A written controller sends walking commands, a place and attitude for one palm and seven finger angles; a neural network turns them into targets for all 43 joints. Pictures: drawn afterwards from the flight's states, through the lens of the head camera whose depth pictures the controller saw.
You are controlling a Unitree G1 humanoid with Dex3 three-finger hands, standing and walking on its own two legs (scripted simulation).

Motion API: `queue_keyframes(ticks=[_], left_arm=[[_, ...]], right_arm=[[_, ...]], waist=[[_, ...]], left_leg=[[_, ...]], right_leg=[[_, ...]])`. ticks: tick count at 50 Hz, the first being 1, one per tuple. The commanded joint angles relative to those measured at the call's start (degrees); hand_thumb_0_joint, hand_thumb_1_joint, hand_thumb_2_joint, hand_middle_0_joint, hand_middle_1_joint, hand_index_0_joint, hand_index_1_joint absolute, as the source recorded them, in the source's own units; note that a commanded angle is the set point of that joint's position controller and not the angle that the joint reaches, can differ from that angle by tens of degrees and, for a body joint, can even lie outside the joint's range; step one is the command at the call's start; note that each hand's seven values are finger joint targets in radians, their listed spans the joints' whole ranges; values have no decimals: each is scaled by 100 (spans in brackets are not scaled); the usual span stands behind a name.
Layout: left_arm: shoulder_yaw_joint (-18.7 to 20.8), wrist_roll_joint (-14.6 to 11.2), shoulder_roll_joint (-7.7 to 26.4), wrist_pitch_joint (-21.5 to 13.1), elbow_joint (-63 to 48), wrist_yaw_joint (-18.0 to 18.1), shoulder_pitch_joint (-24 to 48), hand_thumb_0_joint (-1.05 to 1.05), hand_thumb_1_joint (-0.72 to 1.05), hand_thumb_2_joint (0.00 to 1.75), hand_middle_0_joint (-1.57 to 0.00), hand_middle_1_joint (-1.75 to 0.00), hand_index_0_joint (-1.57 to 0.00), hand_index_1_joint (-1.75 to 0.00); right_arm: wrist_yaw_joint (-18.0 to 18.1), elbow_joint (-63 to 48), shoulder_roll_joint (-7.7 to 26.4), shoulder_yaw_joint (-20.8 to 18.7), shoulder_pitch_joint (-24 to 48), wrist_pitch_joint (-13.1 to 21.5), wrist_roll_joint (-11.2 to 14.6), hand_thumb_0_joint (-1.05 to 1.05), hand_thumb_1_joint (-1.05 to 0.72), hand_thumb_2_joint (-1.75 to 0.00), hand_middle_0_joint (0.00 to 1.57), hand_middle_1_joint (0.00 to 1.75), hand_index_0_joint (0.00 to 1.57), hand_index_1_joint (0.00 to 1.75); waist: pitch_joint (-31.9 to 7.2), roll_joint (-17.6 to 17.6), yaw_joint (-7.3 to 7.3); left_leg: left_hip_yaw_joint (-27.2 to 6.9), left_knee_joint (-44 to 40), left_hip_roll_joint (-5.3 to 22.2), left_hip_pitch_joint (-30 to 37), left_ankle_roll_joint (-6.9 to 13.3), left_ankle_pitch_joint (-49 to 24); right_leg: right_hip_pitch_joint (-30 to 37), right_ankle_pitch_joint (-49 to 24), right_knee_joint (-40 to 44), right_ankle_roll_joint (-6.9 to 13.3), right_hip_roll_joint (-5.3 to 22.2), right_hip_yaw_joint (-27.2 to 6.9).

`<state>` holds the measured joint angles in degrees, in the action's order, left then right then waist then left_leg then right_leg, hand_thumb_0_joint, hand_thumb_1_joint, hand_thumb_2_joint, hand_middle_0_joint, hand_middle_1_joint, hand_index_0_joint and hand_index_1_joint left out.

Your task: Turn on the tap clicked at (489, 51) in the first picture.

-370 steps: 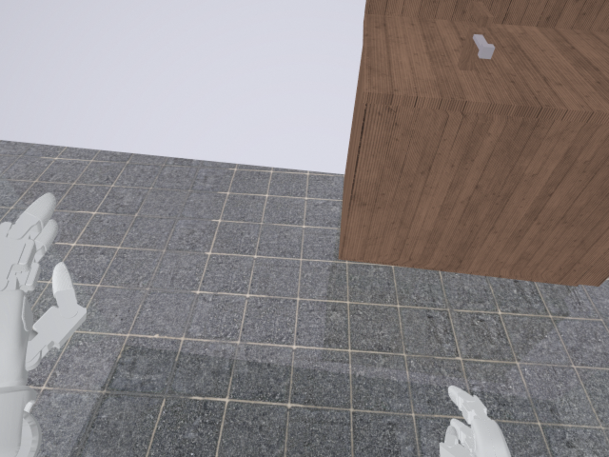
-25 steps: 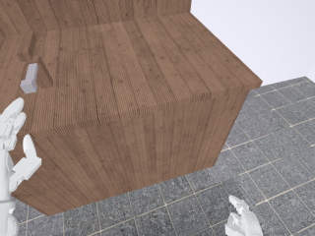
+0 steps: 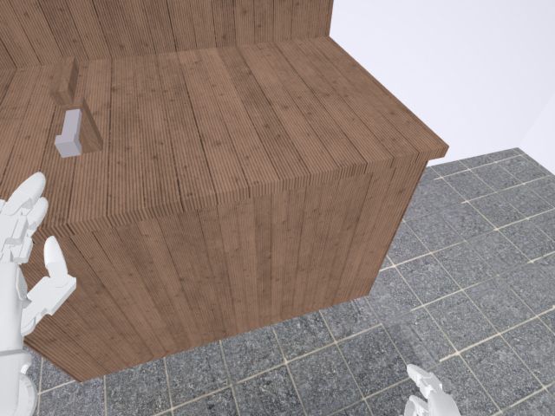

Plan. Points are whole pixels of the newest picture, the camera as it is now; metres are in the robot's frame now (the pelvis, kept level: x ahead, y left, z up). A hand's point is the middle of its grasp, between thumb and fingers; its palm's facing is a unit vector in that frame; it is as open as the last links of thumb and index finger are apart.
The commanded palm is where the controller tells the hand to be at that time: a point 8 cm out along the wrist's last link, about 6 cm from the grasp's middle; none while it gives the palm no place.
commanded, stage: look again from close up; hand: left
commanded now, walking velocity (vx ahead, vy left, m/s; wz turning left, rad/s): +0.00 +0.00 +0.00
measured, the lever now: (68, 145) +0.48 +0.38 +0.13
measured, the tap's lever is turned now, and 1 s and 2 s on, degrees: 0 0 0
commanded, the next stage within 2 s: shuffle to correct the standing spot in 0.40 s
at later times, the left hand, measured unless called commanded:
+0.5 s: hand (61, 256) +0.25 +0.27 +0.16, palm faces +0.38 -0.84 -0.38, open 7.4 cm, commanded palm +0.19 +0.29 +0.18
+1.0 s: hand (69, 206) +0.31 +0.28 +0.17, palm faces +0.42 -0.84 -0.35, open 7.4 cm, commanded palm +0.25 +0.32 +0.18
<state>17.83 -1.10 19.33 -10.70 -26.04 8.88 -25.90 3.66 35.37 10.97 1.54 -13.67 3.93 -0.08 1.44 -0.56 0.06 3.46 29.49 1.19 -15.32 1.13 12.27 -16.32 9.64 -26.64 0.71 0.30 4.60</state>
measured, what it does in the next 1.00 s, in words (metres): shifts its weight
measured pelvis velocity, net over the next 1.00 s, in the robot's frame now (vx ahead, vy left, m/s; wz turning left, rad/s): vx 0.10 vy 0.04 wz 0.02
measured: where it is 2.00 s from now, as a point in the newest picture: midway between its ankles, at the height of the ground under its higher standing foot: outside the picture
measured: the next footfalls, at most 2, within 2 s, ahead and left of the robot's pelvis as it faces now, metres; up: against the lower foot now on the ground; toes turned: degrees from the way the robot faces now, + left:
right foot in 1.30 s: +0.28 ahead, +0.00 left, +0.00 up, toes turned -1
left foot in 1.60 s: +0.23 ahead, +0.18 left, +0.00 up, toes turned +5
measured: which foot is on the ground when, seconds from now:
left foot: down 0.00-1.00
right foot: down 0.00-1.00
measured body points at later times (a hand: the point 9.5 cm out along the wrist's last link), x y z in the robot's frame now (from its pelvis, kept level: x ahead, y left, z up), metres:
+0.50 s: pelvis +0.02 +0.02 +0.00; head +0.04 +0.04 +0.45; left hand +0.22 +0.31 +0.18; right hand +0.17 -0.20 -0.08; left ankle +0.04 +0.10 -0.74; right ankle +0.07 -0.11 -0.74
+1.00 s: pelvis +0.10 +0.04 -0.02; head +0.11 +0.06 +0.43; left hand +0.28 +0.33 +0.19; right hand +0.28 -0.19 -0.09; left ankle +0.05 +0.11 -0.73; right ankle +0.07 -0.11 -0.74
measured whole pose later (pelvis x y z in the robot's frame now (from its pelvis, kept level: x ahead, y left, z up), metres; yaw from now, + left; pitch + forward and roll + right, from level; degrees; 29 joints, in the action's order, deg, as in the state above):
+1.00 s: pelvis +0.10 +0.04 -0.02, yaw +1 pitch -1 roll -1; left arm 21.4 -2.6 21.8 -13.6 -29.3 6.9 -22.0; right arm 0.5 32.7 11.4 0.6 -11.4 5.4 0.9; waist 2.6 1.9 1.1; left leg 4.5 44.2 -1.2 -15.4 1.9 23.7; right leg -14.3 22.7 -37.8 -1.6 3.0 2.7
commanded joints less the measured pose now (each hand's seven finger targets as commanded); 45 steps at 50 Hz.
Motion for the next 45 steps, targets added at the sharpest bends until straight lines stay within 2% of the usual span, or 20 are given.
queue_keyframes(ticks=[1,3,4,5,6,7,8,10,12,14,15,16,21,27,31,34,38,41,43,45], left_arm=[[659,8,890,-353,-1147,127,354,0,90,90,-20,-30,-20,-30],[636,18,852,-348,-1033,123,280,0,90,90,-20,-30,-20,-30],[4119,900,5874,-988,-2546,29,6628,0,90,90,-20,-30,-20,-30],[2943,465,4084,-916,-643,-108,5747,0,90,90,-20,-30,-20,-30],[1491,195,2013,-710,1346,-329,3199,0,90,90,-20,-30,-20,-30],[844,38,1258,-729,1040,-513,2156,0,90,90,-20,-30,-20,-30],[347,-166,690,-689,722,-543,1198,0,90,90,-20,-30,-20,-30],[90,-185,421,-584,-71,-544,449,0,90,90,-20,-30,-20,-30],[496,-80,869,-524,-588,-407,320,0,90,90,-20,-30,-20,-30],[1032,-34,1299,-516,-695,-281,378,0,90,90,-20,-30,-20,-30],[1504,-16,1804,-532,-919,-206,669,0,90,90,-20,-30,-20,-30],[1340,-28,1509,-568,-946,-223,813,0,90,90,-20,-30,-20,-30],[1196,18,1371,-738,-1336,-177,1556,0,90,90,-20,-30,-20,-30],[577,-21,769,-636,-864,-211,1057,0,90,90,-20,-30,-20,-30],[620,-52,837,-530,-632,-195,850,0,90,90,-20,-30,-20,-30],[752,-94,988,-527,-878,-189,897,0,90,90,-20,-30,-20,-30],[895,-142,1128,-561,-1342,-164,961,0,90,90,-20,-30,-20,-30],[975,-157,1177,-568,-1471,-137,867,0,90,90,-20,-30,-20,-30],[948,-153,1119,-549,-1390,-127,727,0,90,90,-20,-30,-20,-30],[1008,-178,1181,-558,-1342,-92,678,0,90,90,-20,-30,-20,-30]], right_arm=[[89,-924,671,-222,663,345,6,0,-90,-90,20,30,20,30],[78,-902,670,-231,640,355,18,0,-90,-90,20,30,20,30],[20,-817,896,-339,-61,722,-261,0,-90,-90,20,30,20,30],[1,-368,433,-202,194,743,4,0,-90,-90,20,30,20,30],[-33,-438,423,-246,167,839,-35,0,-90,-90,20,30,20,30],[-95,-856,581,-358,143,881,65,0,-90,-90,20,30,20,30],[-230,-887,594,-340,209,858,175,0,-90,-90,20,30,20,30],[-405,-1054,654,-347,316,852,237,0,-90,-90,20,30,20,30],[-399,-1168,713,-288,400,848,245,0,-90,-90,20,30,20,30],[-313,-1231,722,-270,457,833,202,0,-90,-90,20,30,20,30],[-264,-1234,758,-256,497,810,151,0,-90,-90,20,30,20,30],[-217,-1280,679,-228,532,825,121,0,-90,-90,20,30,20,30],[-137,-1217,672,-203,533,979,23,0,-90,-90,20,30,20,30],[-216,-1042,700,-264,446,975,-20,0,-90,-90,20,30,20,30],[-185,-1056,742,-295,496,769,-35,0,-90,-90,20,30,20,30],[-160,-1143,753,-308,567,642,-4,0,-90,-90,20,30,20,30],[-149,-1237,767,-321,580,567,32,0,-90,-90,20,30,20,30],[-172,-1233,738,-322,562,548,45,0,-90,-90,20,30,20,30],[-217,-1233,756,-360,539,516,76,0,-90,-90,20,30,20,30],[-218,-1217,742,-390,552,496,109,0,-90,-90,20,30,20,30]], waist=[[-440,-343,57],[-421,-270,65],[476,619,194],[-457,-28,-22],[-901,-158,87],[-816,-232,238],[-596,-440,233],[-442,-427,232],[-390,-30,259],[-460,651,272],[-449,474,253],[-401,444,207],[-493,-851,169],[-712,-105,137],[-545,-118,94],[-592,-196,70],[-803,-630,40],[-944,-592,29],[-1059,-196,59],[-1067,362,58]], left_leg=[[-773,-1249,646,-813,2,985],[-698,-1198,627,-877,11,1156],[-228,6,469,-1257,139,419],[-289,455,312,42,20,285],[-256,230,58,713,-92,475],[-8,90,-45,642,-93,726],[-67,-190,6,440,-21,978],[-255,-807,154,102,4,1250],[-495,-1327,442,-678,78,1754],[-455,-1223,463,-705,97,1532],[-409,-1236,408,-566,56,1380],[-434,-1239,415,-589,86,1463],[-518,-1345,446,-447,128,1364],[-259,-770,130,173,-40,143],[-383,-734,149,-8,32,464],[-479,-590,195,60,103,190],[-613,-275,359,451,119,-1395],[-528,126,413,674,92,-2400],[-323,621,289,344,45,-2415],[18,1396,-22,-191,-56,-1949]], right_leg=[[969,538,303,-87,266,-545],[956,596,351,-89,304,-622],[-67,229,851,-310,624,-1110],[-494,765,678,402,1226,-998],[-599,798,611,526,869,-1347],[-404,1078,773,280,774,-1477],[-217,1669,914,143,773,-1370],[140,1754,659,78,404,-961],[757,1420,153,-47,147,-574],[854,1159,207,-84,97,-533],[752,1162,308,-82,78,-580],[699,1251,360,-68,136,-580],[894,564,156,23,54,-597],[781,-14,540,92,167,-778],[622,474,414,158,175,-667],[578,163,39,197,156,-570],[508,-737,-776,163,77,-201],[521,-1044,-875,168,137,-124],[986,-1512,-745,306,260,-366],[1355,-2148,-655,604,710,-1034]])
